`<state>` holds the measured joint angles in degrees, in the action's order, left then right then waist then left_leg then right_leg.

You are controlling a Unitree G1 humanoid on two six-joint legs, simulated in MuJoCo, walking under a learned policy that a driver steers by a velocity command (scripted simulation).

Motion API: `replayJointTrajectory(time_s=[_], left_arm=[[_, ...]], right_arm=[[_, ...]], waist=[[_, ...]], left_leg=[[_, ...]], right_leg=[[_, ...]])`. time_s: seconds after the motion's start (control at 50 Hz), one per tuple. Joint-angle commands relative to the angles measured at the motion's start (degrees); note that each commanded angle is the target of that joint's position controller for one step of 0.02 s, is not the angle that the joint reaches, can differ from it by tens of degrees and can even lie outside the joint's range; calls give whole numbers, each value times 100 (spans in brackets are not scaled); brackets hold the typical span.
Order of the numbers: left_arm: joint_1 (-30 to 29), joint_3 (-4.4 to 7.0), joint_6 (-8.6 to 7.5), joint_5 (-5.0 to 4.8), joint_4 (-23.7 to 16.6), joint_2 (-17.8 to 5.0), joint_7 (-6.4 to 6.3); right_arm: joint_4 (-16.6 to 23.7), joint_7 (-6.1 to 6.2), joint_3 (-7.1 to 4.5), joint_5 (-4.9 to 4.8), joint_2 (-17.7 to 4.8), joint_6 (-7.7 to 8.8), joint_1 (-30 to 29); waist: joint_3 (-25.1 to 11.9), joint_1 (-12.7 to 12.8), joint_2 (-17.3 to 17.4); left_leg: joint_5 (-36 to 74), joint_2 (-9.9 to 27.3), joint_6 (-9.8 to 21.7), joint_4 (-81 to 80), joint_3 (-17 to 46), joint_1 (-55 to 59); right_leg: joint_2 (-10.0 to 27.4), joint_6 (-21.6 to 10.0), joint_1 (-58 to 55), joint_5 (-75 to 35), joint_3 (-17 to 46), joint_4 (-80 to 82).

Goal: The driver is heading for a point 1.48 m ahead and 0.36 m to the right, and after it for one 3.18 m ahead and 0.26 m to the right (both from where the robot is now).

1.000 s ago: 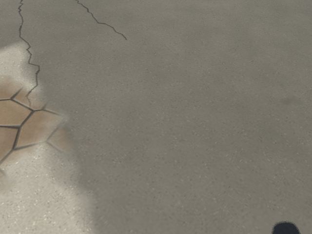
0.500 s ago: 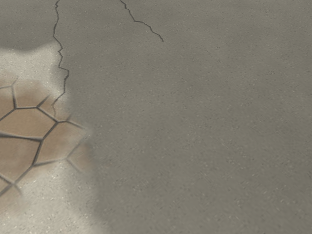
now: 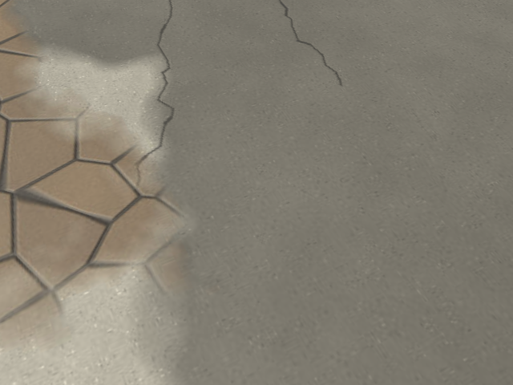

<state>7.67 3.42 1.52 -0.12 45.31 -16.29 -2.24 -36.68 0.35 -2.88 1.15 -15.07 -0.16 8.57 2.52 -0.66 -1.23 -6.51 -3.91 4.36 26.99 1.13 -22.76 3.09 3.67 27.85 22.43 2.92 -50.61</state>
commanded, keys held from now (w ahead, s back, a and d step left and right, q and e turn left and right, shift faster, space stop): no key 0.58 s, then w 0.38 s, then w+e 0.04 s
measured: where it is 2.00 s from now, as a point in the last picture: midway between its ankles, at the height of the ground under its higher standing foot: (296, 287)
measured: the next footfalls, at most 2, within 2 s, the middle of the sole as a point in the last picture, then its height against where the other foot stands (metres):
right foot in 0.10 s outside the picture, level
right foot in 1.32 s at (314, 359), level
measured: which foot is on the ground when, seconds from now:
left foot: down 0.00-1.00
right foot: up 0.00-0.08, down 0.10-0.84, up 0.86-1.00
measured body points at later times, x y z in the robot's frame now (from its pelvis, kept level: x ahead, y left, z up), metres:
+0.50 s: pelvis +0.05 -0.04 +0.00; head +0.06 -0.04 +0.45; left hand +0.15 +0.21 -0.13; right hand +0.18 -0.30 -0.12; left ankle +0.08 +0.08 -0.73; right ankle +0.02 -0.16 -0.73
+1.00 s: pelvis +0.16 -0.01 +0.01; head +0.17 +0.01 +0.46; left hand +0.25 +0.27 -0.12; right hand +0.19 -0.27 -0.11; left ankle +0.11 +0.08 -0.73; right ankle +0.14 -0.16 -0.65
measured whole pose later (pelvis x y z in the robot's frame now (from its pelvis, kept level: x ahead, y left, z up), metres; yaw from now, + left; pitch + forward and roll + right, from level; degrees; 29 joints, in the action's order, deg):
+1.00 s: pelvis +0.16 -0.01 +0.01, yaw +1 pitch +0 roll +0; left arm 12.5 3.7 -4.8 -1.9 52.9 -16.7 0.6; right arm -50.4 -0.8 -3.6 -0.1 -12.8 5.1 21.5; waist 0.3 -1.3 -2.1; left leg -14.2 -2.5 3.5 18.6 -2.1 -4.8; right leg 3.8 -3.4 28.1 15.4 0.7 -62.2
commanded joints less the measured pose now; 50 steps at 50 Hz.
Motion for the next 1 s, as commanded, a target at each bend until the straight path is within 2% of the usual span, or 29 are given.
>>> replayJointTrajectory(time_s=[0.02, 0.04, 0.08, 0.1, 0.12, 0.14, 0.16, 0.18, 0.22, 0.3, 0.38, 0.58, 0.6, 0.64, 0.66, 0.68, 0.7, 0.72, 0.76, 0.8, 0.82, 0.84, 0.86, 0.88, 0.9, 0.92, 0.94, 0.96, 1.0], left_arm=[[210, 90, -58, -10, -212, -430, -3], [233, 88, -76, -9, -192, -419, 17], [497, 61, -128, 28, -60, -295, 83], [555, 46, -155, 107, -31, -306, 117], [590, 71, -183, 194, -75, -574, 119], [278, 126, -189, 146, -32, -841, 109], [119, 54, -222, 141, -78, -489, 139], [57, 7, -269, 169, -82, -363, 147], [105, -1, -361, 134, -50, -418, 146], [469, -18, -394, 58, 82, -402, 70], [522, -43, -362, 52, 138, -337, 59], [425, -81, -333, 30, 436, -250, 127], [542, -82, -323, 26, 535, -228, 131], [630, -4, -290, -48, 619, -457, 121], [752, 29, -300, -78, 639, -572, 104], [827, 70, -337, -107, 639, -722, 84], [831, 113, -389, -126, 644, -842, 62], [841, 128, -453, -116, 651, -853, 49], [777, 141, -531, -143, 660, -810, 86], [408, 139, -500, -206, 606, -772, 146], [291, 108, -512, -165, 575, -672, 153], [113, 3, -555, -130, 432, -314, 159], [122, -28, -662, -122, 236, -211, 139], [150, 66, -717, -223, 267, -534, 162], [222, 75, -758, -299, 319, -565, 215], [215, 72, -782, -268, 366, -506, 232], [136, 98, -780, -200, 366, -506, 247], [133, 111, -753, -158, 381, -462, 283], [224, 68, -669, -155, 452, -244, 359]], right_arm=[[299, 38, -202, 18, -784, 37, -66], [264, 29, -176, 10, -736, 26, -75], [192, 18, -102, -47, -581, 2, -143], [86, 11, -52, -49, -437, 19, 67], [41, 0, -12, 9, -321, 52, 196], [88, -39, -19, 34, -231, 93, 436], [76, -29, -38, 74, -359, 105, 133], [110, -17, -82, 41, -452, 94, -87], [62, 28, -100, 24, -449, 31, -81], [-58, 30, -97, -13, -322, 64, -3], [-165, 45, -114, -36, -273, 76, 52], [-473, 153, -165, -69, -331, 4, 164], [-568, 158, -157, -73, -280, -10, 261], [-637, 167, -191, -130, -314, -13, 263], [-583, 161, -194, -159, -309, 41, 133], [-494, 141, -191, -226, -297, 142, -47], [-407, 113, -169, -285, -251, 263, -278], [-376, 76, -164, -304, -241, 375, -388], [-430, -22, -167, -291, -235, 518, -309], [-831, -80, -240, -279, -258, 562, 474], [-1088, -73, -360, -254, -458, 541, 1121], [-1231, -33, -521, -225, -963, 547, 1887], [-1287, -98, -552, -205, -1276, 576, 2358], [-1201, -108, -367, -151, -773, 622, 1902], [-1081, -108, -288, -137, -540, 646, 1488], [-1026, -117, -258, -137, -505, 648, 1264], [-1012, -129, -213, -142, -449, 636, 1161], [-1049, -127, -160, -118, -339, 609, 1189], [-1152, -78, -161, -103, -384, 574, 1376]], waist=[[-938, -38, 939], [-878, -30, 931], [-770, 166, 820], [-723, 174, 676], [-635, 56, 217], [-487, -388, -731], [-407, -209, -838], [-294, -150, -788], [-209, -93, -678], [-282, 56, -145], [-421, 115, 98], [-436, 98, 167], [-538, 112, 114], [-179, 157, -274], [145, 238, -555], [493, 300, -776], [827, 355, -865], [951, 371, -823], [759, 273, -748], [316, -162, -644], [-37, -439, -480], [-327, -715, 719], [-658, -750, 1946], [-334, -477, 1207], [-27, -284, 834], [43, -192, 509], [140, -144, 404], [85, -99, 487], [29, -83, 587]], left_leg=[[-718, 1433, 903, -986, 1406, 528], [-917, 1426, 856, -952, 1454, 512], [-1317, 1273, 611, -774, 1369, 294], [-1537, 1094, 328, -666, 1269, 153], [-1690, 802, 17, -212, 998, -46], [-1458, 278, -245, -28, 347, 160], [-982, 287, -371, 140, 241, 769], [-728, 317, -339, 194, 283, 972], [-487, 392, -233, 206, 397, 1060], [-2, 455, -175, 142, 484, 940], [453, 483, -215, 201, 504, 1033], [943, 564, -236, 239, 564, 1329], [410, 473, -239, 265, 458, 1382], [-1542, 106, -236, 671, 59, 885], [-2049, 18, -261, 1007, -122, 288], [-2003, 60, -252, 1385, -312, -299], [-1862, 280, -187, 1593, -220, -687], [-1878, 455, -117, 1690, -93, -958], [-1967, 585, 4, 1205, -121, -831], [-874, 257, 18, 164, -482, 1134], [-536, 202, 32, 178, -337, 2207], [-1215, 1212, 487, -632, 1404, 3075], [-1458, 2363, 1248, -1548, 3778, 3724], [-1635, 2523, 1298, -1550, 3754, 3476], [-1492, 2320, 1112, -1549, 3068, 3198], [-1278, 2097, 935, -1660, 2516, 3007], [-702, 1938, 799, -1753, 2047, 2880], [-172, 1747, 682, -1809, 1624, 2762], [783, 1607, 609, -1838, 979, 2722]], right_leg=[[-32, -5, -711, -154, -110, 587], [-57, -42, -836, -208, -145, 881], [-169, -209, -1475, -881, -339, 2001], [-90, -330, -1801, -1255, -233, 2454], [500, -547, -1926, -1532, 420, 2726], [773, -855, -1324, -1025, 731, 2793], [686, -887, -686, -55, 768, 3071], [535, -722, -502, 288, 651, 3141], [358, -528, -523, 69, 422, 3047], [195, -512, -978, -639, 206, 2670], [118, -542, -1194, -1064, 118, 2504], [-8, -517, -1335, -1500, -15, 2487], [-38, -545, -1380, -921, -35, 2592], [113, -870, -1212, 907, 324, 2945], [489, -1162, -1272, 1766, 898, 3310], [1050, -1486, -1408, 2319, 1624, 3745], [1477, -1736, -1420, 2323, 2203, 3972], [1644, -1836, -1574, 1887, 2378, 3995], [1547, -1725, -1949, 841, 1975, 3776], [968, -1353, -1213, -114, 1048, 3365], [630, -1132, -749, -937, 603, 2731], [-97, -676, 109, -1267, -253, 815], [-640, -455, 1160, 617, -182, -859], [-296, -579, 1695, 847, 299, -1692], [-26, -751, 1832, 320, 343, -1839], [177, -826, 1825, -198, 246, -1698], [331, -826, 1796, -587, 180, -1429], [415, -795, 1588, -847, 101, -1246], [428, -664, 1575, -1157, -81, -1045]])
